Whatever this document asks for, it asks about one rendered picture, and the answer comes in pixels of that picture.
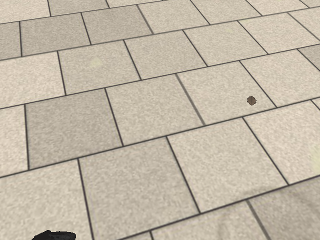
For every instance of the left robot hand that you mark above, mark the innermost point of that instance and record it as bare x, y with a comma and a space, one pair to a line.
58, 235

